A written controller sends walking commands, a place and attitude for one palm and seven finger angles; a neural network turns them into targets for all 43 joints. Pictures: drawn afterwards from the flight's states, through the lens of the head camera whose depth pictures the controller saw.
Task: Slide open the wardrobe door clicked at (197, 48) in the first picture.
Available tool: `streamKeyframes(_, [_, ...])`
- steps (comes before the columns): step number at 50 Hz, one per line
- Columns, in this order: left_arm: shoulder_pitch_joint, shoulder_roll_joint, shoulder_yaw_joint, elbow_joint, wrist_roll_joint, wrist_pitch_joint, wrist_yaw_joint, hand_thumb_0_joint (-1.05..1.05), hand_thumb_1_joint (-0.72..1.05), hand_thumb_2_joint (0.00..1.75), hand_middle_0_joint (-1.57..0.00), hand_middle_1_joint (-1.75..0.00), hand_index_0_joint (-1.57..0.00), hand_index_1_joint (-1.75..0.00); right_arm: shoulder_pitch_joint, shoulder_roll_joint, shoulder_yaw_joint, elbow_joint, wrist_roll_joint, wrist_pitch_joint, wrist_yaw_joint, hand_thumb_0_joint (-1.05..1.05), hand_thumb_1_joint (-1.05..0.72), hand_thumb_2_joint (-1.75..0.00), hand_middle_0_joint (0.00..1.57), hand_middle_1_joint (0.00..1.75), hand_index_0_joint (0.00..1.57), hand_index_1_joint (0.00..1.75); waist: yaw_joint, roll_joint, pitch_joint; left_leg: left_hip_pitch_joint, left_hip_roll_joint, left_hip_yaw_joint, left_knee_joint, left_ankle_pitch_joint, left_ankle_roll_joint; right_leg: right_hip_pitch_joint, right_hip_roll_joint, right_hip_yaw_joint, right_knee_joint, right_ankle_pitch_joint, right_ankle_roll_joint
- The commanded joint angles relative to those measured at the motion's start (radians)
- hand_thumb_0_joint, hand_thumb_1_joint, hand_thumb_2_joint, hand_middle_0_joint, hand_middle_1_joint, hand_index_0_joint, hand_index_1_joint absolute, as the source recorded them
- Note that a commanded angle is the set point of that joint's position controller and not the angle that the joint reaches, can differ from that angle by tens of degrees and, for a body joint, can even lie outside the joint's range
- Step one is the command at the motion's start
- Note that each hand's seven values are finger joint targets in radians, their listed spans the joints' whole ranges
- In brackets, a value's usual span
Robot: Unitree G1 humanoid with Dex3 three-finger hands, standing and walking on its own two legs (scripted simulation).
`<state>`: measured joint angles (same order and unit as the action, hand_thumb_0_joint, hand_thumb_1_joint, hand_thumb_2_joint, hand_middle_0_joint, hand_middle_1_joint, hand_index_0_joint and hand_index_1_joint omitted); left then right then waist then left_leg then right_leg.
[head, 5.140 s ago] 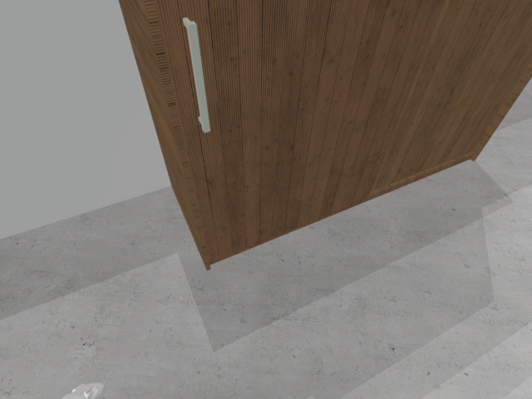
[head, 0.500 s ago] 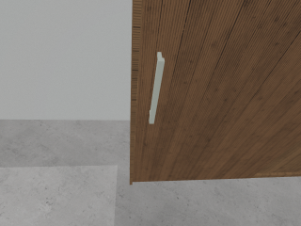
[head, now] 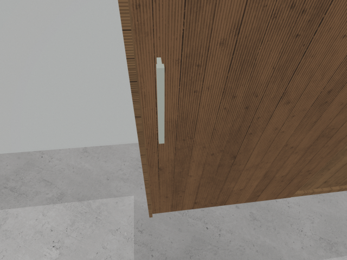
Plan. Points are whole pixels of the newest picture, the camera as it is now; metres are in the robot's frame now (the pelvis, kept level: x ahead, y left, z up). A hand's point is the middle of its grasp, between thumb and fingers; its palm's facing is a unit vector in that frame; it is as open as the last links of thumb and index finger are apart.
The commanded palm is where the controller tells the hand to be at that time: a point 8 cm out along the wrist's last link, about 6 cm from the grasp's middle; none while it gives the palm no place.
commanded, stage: come to a stop and stand still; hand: left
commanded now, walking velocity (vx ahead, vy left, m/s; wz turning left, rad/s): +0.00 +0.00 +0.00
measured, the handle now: (160, 105) +0.47 +0.06 +0.11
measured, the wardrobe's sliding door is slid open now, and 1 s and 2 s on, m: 0.00 0.00 0.00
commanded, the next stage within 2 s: look again from close up in 0.74 s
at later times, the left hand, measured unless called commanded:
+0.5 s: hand out of the picture -0.04 +0.25 -0.16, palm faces +0.02 -0.96 -0.27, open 7.4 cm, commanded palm none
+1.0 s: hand out of the picture -0.03 +0.24 -0.16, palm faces -0.01 -0.97 -0.26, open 7.4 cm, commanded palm none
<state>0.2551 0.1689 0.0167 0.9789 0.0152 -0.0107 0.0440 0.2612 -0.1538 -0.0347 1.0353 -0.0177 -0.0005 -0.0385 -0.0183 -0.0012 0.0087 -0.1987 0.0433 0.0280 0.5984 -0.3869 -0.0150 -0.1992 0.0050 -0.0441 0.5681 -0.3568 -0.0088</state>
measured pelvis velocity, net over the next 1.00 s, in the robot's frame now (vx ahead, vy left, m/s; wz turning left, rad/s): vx -0.06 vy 0.03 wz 0.00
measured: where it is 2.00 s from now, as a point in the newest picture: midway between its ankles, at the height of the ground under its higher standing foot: outside the picture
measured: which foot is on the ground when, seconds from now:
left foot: down 0.00-1.00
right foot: down 0.00-1.00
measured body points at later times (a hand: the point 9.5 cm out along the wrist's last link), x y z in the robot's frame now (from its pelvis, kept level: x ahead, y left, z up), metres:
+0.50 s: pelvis -0.06 +0.03 +0.01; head -0.06 +0.04 +0.46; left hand -0.04 +0.30 -0.14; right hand +0.00 -0.23 -0.13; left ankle -0.04 +0.12 -0.73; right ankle -0.03 -0.11 -0.73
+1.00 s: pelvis -0.06 +0.03 +0.01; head -0.06 +0.04 +0.46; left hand -0.03 +0.29 -0.14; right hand -0.02 -0.23 -0.13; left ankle -0.04 +0.12 -0.73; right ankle -0.03 -0.11 -0.73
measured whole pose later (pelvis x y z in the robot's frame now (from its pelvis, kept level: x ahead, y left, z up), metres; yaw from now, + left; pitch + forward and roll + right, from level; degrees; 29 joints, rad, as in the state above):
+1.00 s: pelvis -0.06 +0.03 +0.01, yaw +0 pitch -2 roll +0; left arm 0.23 0.25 0.00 1.09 0.02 -0.01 0.02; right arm 0.19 -0.25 -0.02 1.12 -0.01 -0.01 0.01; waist 0.01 -0.01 0.04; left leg -0.17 -0.02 0.06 0.40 -0.20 0.04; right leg -0.18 -0.05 -0.02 0.40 -0.17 0.04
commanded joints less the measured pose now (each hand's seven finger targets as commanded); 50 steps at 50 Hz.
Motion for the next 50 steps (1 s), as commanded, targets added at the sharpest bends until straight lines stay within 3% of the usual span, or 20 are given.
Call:
streamKeyframes(1, [0.067,0.148,0.029,-0.051,0.005,-0.012,0.011,0.0,0.9,0.9,-0.2,-0.3,-0.2,-0.3,0.027,-0.142,-0.026,-0.047,0.003,-0.013,-0.004,0.0,-0.9,-0.9,0.2,0.3,0.2,0.3,0.001,-0.034,-0.014,0.013,0.059,-0.025,-0.06,0.467,0.029,0.035,-0.119,0.087,-0.071,0.601,-0.029])
streamKeyframes(8, [0.017,0.178,0.021,-0.051,0.006,-0.012,0.0,0.0,0.9,0.9,-0.2,-0.3,-0.2,-0.3,-0.069,-0.189,-0.02,-0.062,0.001,-0.02,0.01,0.0,-0.9,-0.9,0.2,0.3,0.2,0.3,0.013,0.031,0.022,0.009,0.063,-0.055,-0.161,0.345,0.04,0.018,-0.109,0.093,-0.158,0.332,-0.01])
streamKeyframes(14, [0.004,0.209,0.013,-0.027,0.006,-0.01,-0.009,0.0,0.9,0.9,-0.2,-0.3,-0.2,-0.3,-0.094,-0.231,-0.011,-0.059,0.004,-0.022,0.021,0.0,-0.9,-0.9,0.2,0.3,0.2,0.3,0.015,0.027,0.052,-0.022,0.06,-0.087,-0.243,0.179,0.043,0.008,-0.111,0.098,-0.222,0.168,0.002])
streamKeyframes(24, [0.027,0.23,0.008,0.021,0.009,-0.006,-0.014,0.0,0.9,0.9,-0.2,-0.3,-0.2,-0.3,-0.082,-0.272,-0.014,-0.024,0.007,-0.022,0.031,0.0,-0.9,-0.9,0.2,0.3,0.2,0.3,0.024,0.032,0.063,-0.077,0.071,-0.134,-0.341,-0.005,0.046,0.024,-0.116,0.076,-0.233,0.113,0.009])
streamKeyframes(50, [-0.019,0.255,0.008,0.061,0.007,-0.017,-0.012,0.0,0.9,0.9,-0.2,-0.3,-0.2,-0.3,-0.096,-0.277,-0.012,0.038,0.012,-0.032,0.03,0.0,-0.9,-0.9,0.2,0.3,0.2,0.3,0.02,0.001,0.036,-0.013,0.068,-0.101,-0.311,0.16,0.039,0.015,-0.138,0.108,-0.253,0.18,0.001])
